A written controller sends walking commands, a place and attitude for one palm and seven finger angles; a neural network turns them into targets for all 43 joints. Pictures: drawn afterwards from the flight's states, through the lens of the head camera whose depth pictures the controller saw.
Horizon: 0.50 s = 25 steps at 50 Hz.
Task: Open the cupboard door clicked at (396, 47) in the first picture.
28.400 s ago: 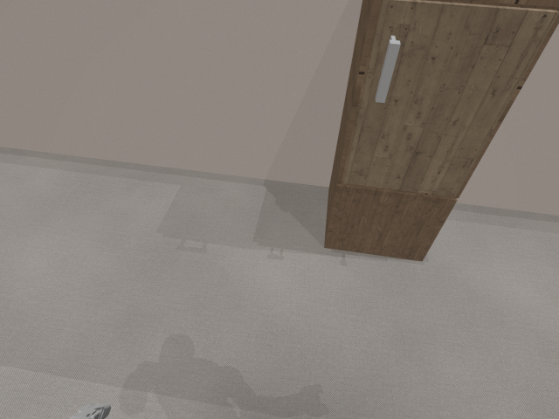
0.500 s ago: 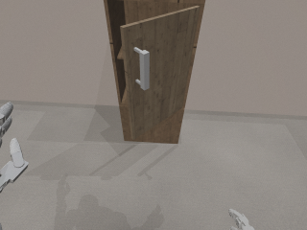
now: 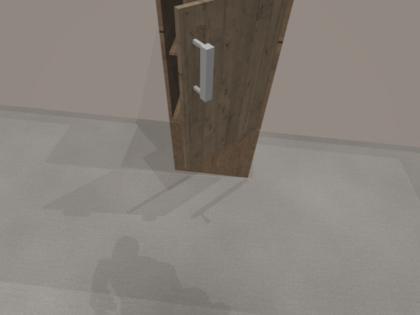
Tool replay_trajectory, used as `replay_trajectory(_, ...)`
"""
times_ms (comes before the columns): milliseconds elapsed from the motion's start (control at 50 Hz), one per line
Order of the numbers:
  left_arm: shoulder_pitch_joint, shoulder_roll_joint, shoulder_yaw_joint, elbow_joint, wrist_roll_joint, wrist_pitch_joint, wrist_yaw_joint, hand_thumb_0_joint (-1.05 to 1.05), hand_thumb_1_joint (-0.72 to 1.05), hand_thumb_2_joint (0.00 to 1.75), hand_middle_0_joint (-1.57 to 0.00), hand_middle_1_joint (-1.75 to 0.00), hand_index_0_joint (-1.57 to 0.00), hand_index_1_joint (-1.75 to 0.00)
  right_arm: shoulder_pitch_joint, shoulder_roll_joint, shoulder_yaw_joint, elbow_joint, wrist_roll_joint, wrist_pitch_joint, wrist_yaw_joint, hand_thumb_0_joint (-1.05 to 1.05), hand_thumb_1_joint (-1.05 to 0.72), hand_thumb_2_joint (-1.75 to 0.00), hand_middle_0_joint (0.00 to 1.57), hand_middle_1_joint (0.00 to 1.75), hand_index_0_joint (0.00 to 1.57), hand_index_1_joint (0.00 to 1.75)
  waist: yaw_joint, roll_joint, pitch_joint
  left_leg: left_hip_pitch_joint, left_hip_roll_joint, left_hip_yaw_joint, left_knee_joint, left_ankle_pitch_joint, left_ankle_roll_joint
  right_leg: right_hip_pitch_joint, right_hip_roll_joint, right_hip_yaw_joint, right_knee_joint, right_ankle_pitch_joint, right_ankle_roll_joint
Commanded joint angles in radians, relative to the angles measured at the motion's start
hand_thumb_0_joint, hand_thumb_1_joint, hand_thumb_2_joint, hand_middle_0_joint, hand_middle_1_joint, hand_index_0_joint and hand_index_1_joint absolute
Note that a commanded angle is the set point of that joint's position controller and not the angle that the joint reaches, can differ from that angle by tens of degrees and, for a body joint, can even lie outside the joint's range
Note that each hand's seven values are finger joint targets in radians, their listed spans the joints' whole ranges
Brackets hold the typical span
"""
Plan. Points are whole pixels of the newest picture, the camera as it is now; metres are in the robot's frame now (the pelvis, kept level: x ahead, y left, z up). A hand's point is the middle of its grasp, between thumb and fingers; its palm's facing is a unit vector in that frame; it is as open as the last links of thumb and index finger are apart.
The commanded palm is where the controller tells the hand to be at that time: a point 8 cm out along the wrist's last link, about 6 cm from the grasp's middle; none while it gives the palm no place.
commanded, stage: let the arm hang, fingers relaxed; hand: left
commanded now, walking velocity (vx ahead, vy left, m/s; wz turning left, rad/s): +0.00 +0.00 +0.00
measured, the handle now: (201, 71) +0.69 +0.06 +0.10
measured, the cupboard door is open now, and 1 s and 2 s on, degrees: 45 45 45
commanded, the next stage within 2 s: look to check the result in 0.68 s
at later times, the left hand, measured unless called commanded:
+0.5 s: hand out of the picture +0.06 +0.25 -0.15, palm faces +0.01 -0.94 -0.33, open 7.4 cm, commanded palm none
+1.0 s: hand out of the picture +0.12 +0.25 -0.14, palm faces -0.03 -0.94 -0.34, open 7.4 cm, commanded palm none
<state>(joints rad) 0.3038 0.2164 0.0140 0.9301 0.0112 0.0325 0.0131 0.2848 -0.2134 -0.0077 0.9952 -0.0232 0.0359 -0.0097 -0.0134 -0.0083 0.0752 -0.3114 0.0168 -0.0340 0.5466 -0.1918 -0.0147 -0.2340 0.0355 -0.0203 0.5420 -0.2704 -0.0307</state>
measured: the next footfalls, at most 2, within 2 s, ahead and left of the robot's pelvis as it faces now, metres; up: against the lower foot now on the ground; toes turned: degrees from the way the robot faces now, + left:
none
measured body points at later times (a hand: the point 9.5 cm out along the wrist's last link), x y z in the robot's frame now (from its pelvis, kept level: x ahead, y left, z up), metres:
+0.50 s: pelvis +0.01 +0.01 +0.01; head +0.02 +0.00 +0.46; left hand +0.06 +0.30 -0.12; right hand +0.05 -0.25 -0.15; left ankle +0.06 +0.13 -0.73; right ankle +0.02 -0.10 -0.73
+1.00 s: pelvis +0.04 +0.01 +0.02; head +0.06 +0.00 +0.46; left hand +0.13 +0.30 -0.12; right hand +0.11 -0.29 -0.13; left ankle +0.06 +0.13 -0.73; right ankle +0.02 -0.10 -0.73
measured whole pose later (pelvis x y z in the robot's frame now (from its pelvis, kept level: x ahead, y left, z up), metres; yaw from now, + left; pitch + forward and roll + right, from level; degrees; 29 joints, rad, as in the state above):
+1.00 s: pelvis +0.04 +0.01 +0.02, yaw -1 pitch -2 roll +0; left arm 0.09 0.32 0.02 1.12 0.01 -0.01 0.01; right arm 0.09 -0.33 -0.01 1.12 -0.02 0.00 -0.01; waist -0.01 0.02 0.07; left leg -0.15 0.00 -0.01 0.33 -0.15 0.00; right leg -0.09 0.02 0.01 0.33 -0.22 -0.02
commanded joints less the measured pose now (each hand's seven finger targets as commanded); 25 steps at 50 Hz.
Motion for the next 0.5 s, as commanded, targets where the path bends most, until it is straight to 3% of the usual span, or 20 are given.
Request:
replay_trajectory(0,-0.04,0.163,0.036,-0.003,-0.003,-0.042,0.005,0.0,0.9,0.9,-0.2,-0.3,-0.2,-0.3,-0.041,-0.126,-0.032,-0.03,0.0,-0.033,-0.01,0.0,-0.9,-0.9,0.2,0.3,0.2,0.3,0.005,0.116,-0.056,0.062,0.066,-0.075,-0.161,-0.069,0.047,-0.017,-0.113,0.146,-0.214,-0.073,-0.038)
replay_trajectory(80,-0.052,0.178,0.04,0.068,0.0,-0.038,0.004,0.0,0.9,0.9,-0.2,-0.3,-0.2,-0.3,-0.016,-0.155,-0.043,0.021,0.0,-0.029,-0.011,0.0,-0.9,-0.9,0.2,0.3,0.2,0.3,0.005,0.042,-0.002,0.065,0.069,-0.084,-0.206,-0.144,0.051,-0.053,-0.104,0.132,-0.243,-0.157,-0.04)
replay_trajectory(140,-0.052,0.183,0.044,0.102,0.002,-0.035,0.003,0.0,0.9,0.9,-0.2,-0.3,-0.2,-0.3,-0.012,-0.168,-0.049,0.047,-0.004,-0.029,-0.012,0.0,-0.9,-0.9,0.2,0.3,0.2,0.3,0.008,0.044,0.003,0.051,0.076,-0.105,-0.247,-0.209,0.056,-0.048,-0.097,0.121,-0.234,-0.18,-0.036)
replay_trajectory(220,-0.066,0.202,0.048,0.126,0.003,-0.039,0.003,0.0,0.9,0.9,-0.2,-0.3,-0.2,-0.3,-0.026,-0.186,-0.053,0.064,-0.003,-0.033,-0.012,0.0,-0.9,-0.9,0.2,0.3,0.2,0.3,0.01,0.032,-0.005,0.059,0.08,-0.107,-0.262,-0.197,0.058,-0.033,-0.101,0.119,-0.226,-0.154,-0.036)
replay_trajectory(340,-0.104,0.227,0.049,0.14,0.004,-0.047,0.004,0.0,0.9,0.9,-0.2,-0.3,-0.2,-0.3,-0.071,-0.209,-0.056,0.075,-0.001,-0.041,-0.009,0.0,-0.9,-0.9,0.2,0.3,0.2,0.3,0.009,0.03,0.002,0.087,0.082,-0.102,-0.267,-0.128,0.056,-0.025,-0.114,0.12,-0.225,-0.089,-0.035)
replay_trajectory(480,-0.148,0.259,0.05,0.139,0.004,-0.058,0.004,0.0,0.9,0.9,-0.2,-0.3,-0.2,-0.3,-0.121,-0.235,-0.053,0.076,0.003,-0.048,-0.005,0.0,-0.9,-0.9,0.2,0.3,0.2,0.3,0.008,0.012,-0.036,0.144,0.081,-0.081,-0.242,0.01,0.052,0.008,-0.13,0.124,-0.238,0.004,-0.028)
